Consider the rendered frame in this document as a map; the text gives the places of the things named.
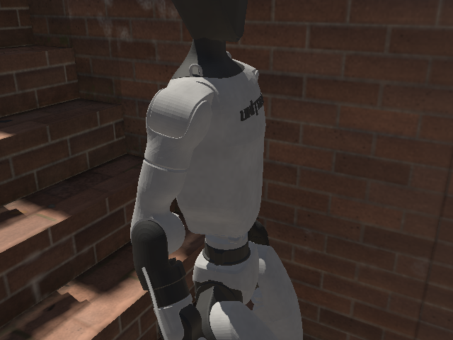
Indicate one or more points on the right robot forearm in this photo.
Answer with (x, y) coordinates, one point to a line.
(181, 320)

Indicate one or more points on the robot left upper arm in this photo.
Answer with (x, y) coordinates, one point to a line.
(255, 72)

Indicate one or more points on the robot right upper arm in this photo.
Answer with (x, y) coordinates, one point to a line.
(177, 120)

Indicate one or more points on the left robot thigh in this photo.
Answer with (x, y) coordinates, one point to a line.
(275, 301)

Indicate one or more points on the robot torso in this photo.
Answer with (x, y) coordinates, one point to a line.
(222, 191)

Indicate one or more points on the robot left hand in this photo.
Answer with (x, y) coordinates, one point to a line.
(258, 234)

